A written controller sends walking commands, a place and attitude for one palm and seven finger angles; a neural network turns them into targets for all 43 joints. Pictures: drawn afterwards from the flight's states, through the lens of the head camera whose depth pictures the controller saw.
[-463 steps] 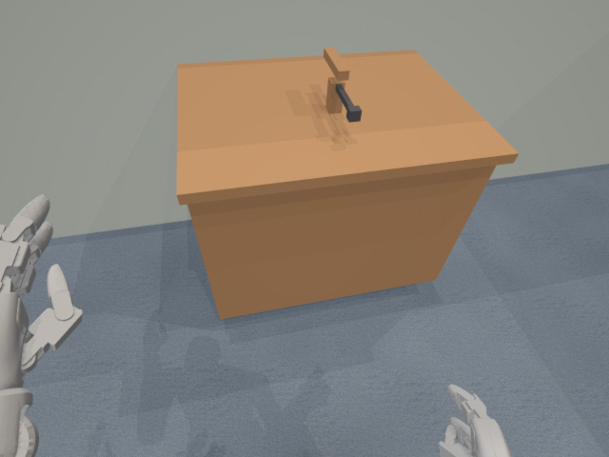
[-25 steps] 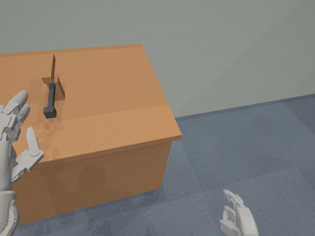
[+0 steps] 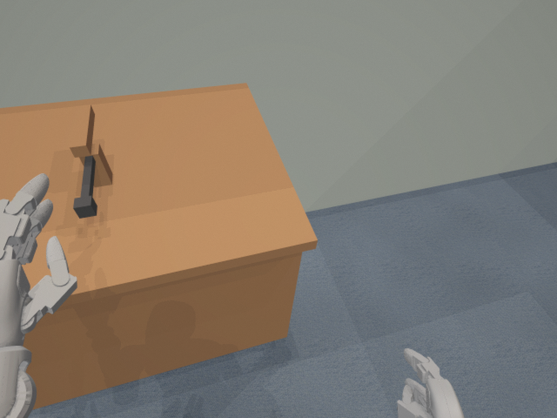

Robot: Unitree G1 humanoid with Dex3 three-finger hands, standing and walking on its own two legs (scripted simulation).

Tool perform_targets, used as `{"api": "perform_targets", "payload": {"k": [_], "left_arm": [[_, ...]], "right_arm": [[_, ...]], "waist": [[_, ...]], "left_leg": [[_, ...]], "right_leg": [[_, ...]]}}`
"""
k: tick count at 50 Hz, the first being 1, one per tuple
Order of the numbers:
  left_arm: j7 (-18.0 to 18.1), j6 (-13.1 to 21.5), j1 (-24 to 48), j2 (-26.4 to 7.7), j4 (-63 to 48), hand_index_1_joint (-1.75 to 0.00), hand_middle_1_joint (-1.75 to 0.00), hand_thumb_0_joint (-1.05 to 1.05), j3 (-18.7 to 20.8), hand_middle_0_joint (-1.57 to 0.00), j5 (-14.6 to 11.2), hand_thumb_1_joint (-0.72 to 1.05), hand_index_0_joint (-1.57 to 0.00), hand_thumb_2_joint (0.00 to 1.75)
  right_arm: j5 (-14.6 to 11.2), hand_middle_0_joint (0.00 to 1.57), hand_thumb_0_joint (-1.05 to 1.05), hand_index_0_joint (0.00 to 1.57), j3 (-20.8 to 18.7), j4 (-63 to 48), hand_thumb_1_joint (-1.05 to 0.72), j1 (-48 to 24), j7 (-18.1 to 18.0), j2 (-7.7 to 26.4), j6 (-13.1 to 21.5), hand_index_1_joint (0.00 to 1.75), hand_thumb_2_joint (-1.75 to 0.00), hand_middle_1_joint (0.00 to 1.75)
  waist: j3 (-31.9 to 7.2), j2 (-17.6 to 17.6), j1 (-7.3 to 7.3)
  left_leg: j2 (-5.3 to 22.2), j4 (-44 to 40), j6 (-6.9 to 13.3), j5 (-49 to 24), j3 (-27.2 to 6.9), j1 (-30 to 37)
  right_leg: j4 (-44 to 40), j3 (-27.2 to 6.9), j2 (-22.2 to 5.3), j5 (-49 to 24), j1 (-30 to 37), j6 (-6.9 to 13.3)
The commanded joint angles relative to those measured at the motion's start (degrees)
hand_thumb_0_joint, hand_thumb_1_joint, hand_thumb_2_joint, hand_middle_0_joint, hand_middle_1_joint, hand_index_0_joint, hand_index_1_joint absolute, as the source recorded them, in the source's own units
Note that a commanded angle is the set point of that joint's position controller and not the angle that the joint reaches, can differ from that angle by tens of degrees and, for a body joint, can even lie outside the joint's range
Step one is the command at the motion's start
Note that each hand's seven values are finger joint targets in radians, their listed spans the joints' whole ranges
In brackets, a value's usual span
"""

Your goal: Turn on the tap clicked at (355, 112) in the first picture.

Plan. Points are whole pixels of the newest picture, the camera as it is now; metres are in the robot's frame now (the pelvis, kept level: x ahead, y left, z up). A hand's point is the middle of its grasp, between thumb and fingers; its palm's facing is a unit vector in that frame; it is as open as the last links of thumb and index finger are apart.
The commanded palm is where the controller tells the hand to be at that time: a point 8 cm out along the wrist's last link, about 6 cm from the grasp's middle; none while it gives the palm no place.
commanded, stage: shuffle to correct the standing spot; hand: left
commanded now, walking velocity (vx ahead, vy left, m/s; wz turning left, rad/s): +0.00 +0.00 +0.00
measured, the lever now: (85, 207) +0.43 +0.38 +0.01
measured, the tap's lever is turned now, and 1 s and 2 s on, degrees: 0 0 0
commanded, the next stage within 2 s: come to a stop and stand still in 1.04 s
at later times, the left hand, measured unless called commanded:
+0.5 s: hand (73, 257) +0.24 +0.26 +0.15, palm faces +0.41 -0.84 -0.37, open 7.4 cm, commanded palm +0.18 +0.29 +0.17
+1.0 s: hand (62, 236) +0.27 +0.29 +0.14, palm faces +0.40 -0.83 -0.38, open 7.4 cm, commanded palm +0.22 +0.32 +0.17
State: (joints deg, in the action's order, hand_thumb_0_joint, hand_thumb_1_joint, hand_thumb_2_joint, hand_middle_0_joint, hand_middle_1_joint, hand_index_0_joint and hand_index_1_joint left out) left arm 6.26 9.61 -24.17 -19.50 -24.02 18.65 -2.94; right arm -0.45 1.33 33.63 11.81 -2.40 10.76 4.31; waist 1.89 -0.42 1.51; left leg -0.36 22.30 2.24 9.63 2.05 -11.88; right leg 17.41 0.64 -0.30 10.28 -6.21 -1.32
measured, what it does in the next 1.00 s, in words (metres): lifts its left foot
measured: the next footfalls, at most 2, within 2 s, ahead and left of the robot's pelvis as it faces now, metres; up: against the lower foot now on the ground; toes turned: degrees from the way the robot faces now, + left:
right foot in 1.14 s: +0.11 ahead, -0.05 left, +0.00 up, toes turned -2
left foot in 1.34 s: +0.15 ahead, +0.19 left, +0.00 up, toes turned +0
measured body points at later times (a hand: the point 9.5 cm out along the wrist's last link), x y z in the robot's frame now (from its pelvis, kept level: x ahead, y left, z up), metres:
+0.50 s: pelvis +0.03 +0.01 -0.02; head +0.04 +0.02 +0.43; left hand +0.21 +0.30 +0.17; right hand +0.20 -0.22 -0.10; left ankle +0.03 +0.09 -0.75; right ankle -0.01 -0.14 -0.75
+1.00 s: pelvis +0.05 +0.04 -0.03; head +0.07 +0.06 +0.42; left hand +0.25 +0.33 +0.16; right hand +0.21 -0.20 -0.11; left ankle +0.07 +0.13 -0.75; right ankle +0.01 -0.10 -0.72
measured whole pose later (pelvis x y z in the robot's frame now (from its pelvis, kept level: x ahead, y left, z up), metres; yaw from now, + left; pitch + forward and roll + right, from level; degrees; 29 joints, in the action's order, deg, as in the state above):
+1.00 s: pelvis +0.05 +0.04 -0.03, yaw -1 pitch -1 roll +1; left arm 7.7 13.7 -25.8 -20.9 -27.9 22.3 -2.4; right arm -0.9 -1.4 34.7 11.5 -1.2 11.5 3.5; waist 3.6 -2.5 0.7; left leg -2.6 38.3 3.7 18.4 3.2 -17.7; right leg 51.5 -0.2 -4.1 27.8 -18.3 -1.0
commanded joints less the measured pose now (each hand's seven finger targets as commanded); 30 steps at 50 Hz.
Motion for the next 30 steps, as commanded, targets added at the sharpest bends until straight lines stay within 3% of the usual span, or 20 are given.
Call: {"api": "perform_targets", "payload": {"k": [1, 2, 6, 8, 12, 15, 18, 21, 22, 25, 27, 29, 30], "left_arm": [[1.0, 4.0, 4.2, -9.8, -13.5, -0.30, -0.30, 0.00, 6.2, -0.20, -0.2, 0.90, -0.20, 0.90], [1.0, 3.9, 4.4, -10.0, -13.2, -0.30, -0.30, 0.00, 6.4, -0.20, -0.2, 0.90, -0.20, 0.90], [1.0, 3.9, 3.2, -9.3, -11.0, -0.30, -0.30, 0.00, 5.9, -0.20, -0.1, 0.90, -0.20, 0.90], [1.0, 4.1, 4.2, -9.2, -11.4, -0.30, -0.30, 0.00, 5.6, -0.20, -0.1, 0.90, -0.20, 0.90], [1.1, 4.5, 5.6, -10.7, -13.1, -0.30, -0.30, 0.00, 6.6, -0.20, 0.1, 0.90, -0.20, 0.90], [1.2, 5.0, 5.3, -10.2, -13.4, -0.30, -0.30, 0.00, 6.4, -0.20, 0.2, 0.90, -0.20, 0.90], [1.4, 5.7, 6.0, -11.0, -15.0, -0.30, -0.30, 0.00, 7.4, -0.20, 0.1, 0.90, -0.20, 0.90], [1.5, 6.1, 3.8, -10.9, -15.1, -0.30, -0.30, 0.00, 7.9, -0.20, 0.2, 0.90, -0.20, 0.90], [1.5, 6.2, 3.1, -11.1, -15.1, -0.30, -0.30, 0.00, 8.2, -0.20, 0.0, 0.90, -0.20, 0.90], [1.5, 6.5, 1.5, -11.2, -14.4, -0.30, -0.30, 0.00, 8.8, -0.20, -0.2, 0.90, -0.20, 0.90], [1.6, 6.6, 1.2, -11.6, -14.3, -0.30, -0.30, 0.00, 9.1, -0.20, -0.3, 0.90, -0.20, 0.90], [1.6, 6.6, 1.2, -11.6, -13.6, -0.30, -0.30, 0.00, 9.4, -0.20, -0.5, 0.90, -0.20, 0.90], [1.6, 6.7, 2.0, -11.9, -14.2, -0.30, -0.30, 0.00, 9.6, -0.20, -0.4, 0.90, -0.20, 0.90]], "right_arm": [[0.0, 0.20, 0.00, 0.20, -3.1, -9.4, -0.90, -5.6, -0.7, 7.0, 3.4, 0.30, -0.90, 0.30], [0.0, 0.20, 0.00, 0.20, -3.0, -9.2, -0.90, -5.6, -0.8, 7.1, 3.2, 0.30, -0.90, 0.30], [0.2, 0.20, 0.00, 0.20, -3.6, -9.0, -0.90, -5.4, -0.4, 7.4, 3.2, 0.30, -0.90, 0.30], [0.3, 0.20, 0.00, 0.20, -3.8, -8.9, -0.90, -5.6, -0.4, 7.5, 3.3, 0.30, -0.90, 0.30], [0.2, 0.20, 0.00, 0.20, -4.1, -8.8, -0.90, -5.9, -0.4, 7.8, 3.4, 0.30, -0.90, 0.30], [0.1, 0.20, 0.00, 0.20, -4.1, -8.6, -0.90, -5.6, -0.2, 7.9, 3.9, 0.30, -0.90, 0.30], [-0.1, 0.20, 0.00, 0.20, -4.1, -8.5, -0.90, -5.3, -0.3, 8.1, 4.3, 0.30, -0.90, 0.30], [-0.3, 0.20, 0.00, 0.20, -4.3, -8.7, -0.90, -4.7, -0.1, 8.0, 4.5, 0.30, -0.90, 0.30], [-0.4, 0.20, 0.00, 0.20, -4.2, -8.6, -0.90, -4.7, 0.0, 8.0, 4.5, 0.30, -0.90, 0.30], [-0.7, 0.20, 0.00, 0.20, -4.5, -8.4, -0.90, -4.3, 0.4, 7.8, 4.0, 0.30, -0.90, 0.30], [-0.7, 0.20, 0.00, 0.20, -4.5, -8.1, -0.90, -4.3, 0.6, 7.6, 3.2, 0.30, -0.90, 0.30], [-0.8, 0.20, 0.00, 0.20, -4.5, -8.1, -0.90, -4.5, 0.7, 7.4, 2.8, 0.30, -0.90, 0.30], [-0.8, 0.20, 0.00, 0.20, -4.5, -8.1, -0.90, -4.4, 0.7, 7.6, 2.6, 0.30, -0.90, 0.30]], "waist": [[-8.0, 3.8, -0.08], [-7.6, 5.3, -0.17], [-6.7, 2.0, -0.42], [-5.3, 2.5, -0.75], [-4.2, 2.2, -1.09], [-4.3, 2.5, -1.02], [-5.4, 7.7, -1.01], [-7.5, 5.9, -0.74], [-7.7, 5.6, -0.88], [-9.4, -0.2, -1.19], [-9.3, -1.0, -1.58], [-8.8, -2.0, -1.76], [-9.2, -0.8, -2.00]], "left_leg": [[1.6, -4.1, -2.1, -4.8, -3.0, 4.5], [1.6, -4.6, -2.3, -4.4, -3.3, 3.5], [1.5, -3.1, -1.2, 3.7, -2.7, 1.8], [1.3, -2.4, -0.8, 9.1, -3.0, -0.1], [1.3, 0.6, 0.3, 11.8, -4.0, -2.2], [1.9, 1.6, 1.1, 9.2, -5.2, -1.6], [4.5, 0.1, 2.3, 5.0, -8.7, -1.2], [5.3, 3.3, 3.0, -3.9, -8.7, -1.0], [5.0, 4.5, 2.7, -6.0, -7.9, -1.8], [2.9, 10.3, 1.7, -9.4, -4.2, -1.9], [1.8, 12.6, 1.1, -9.8, -2.6, -2.5], [1.2, 12.5, 1.0, -10.1, -2.0, -1.4], [1.5, 11.3, 1.2, -11.3, -2.8, -0.1]], "right_leg": [[-1.7, -0.9, 0.4, -7.6, -0.3, 1.1], [-1.4, -0.8, 0.4, -6.9, 0.1, 1.2], [-1.3, -1.4, -0.7, -1.9, -1.3, 1.7], [-1.1, -2.4, -1.3, 3.8, -3.2, 2.3], [0.4, -4.1, -3.0, 9.0, -5.2, 3.5], [4.4, -3.6, -2.9, 6.0, -6.0, 3.7], [12.4, -0.2, -1.4, 0.6, -5.6, 2.9], [13.9, 0.9, -1.6, -3.2, -4.0, 2.7], [13.8, 0.4, -2.2, -4.8, -3.0, 3.0], [12.7, -3.4, -4.8, -11.9, -1.3, 4.5], [12.6, -5.8, -7.3, -16.0, -0.9, 5.5], [13.5, -6.0, -7.5, -17.7, -2.2, 5.3], [15.2, -4.6, -6.7, -16.9, -3.0, 4.8]]}}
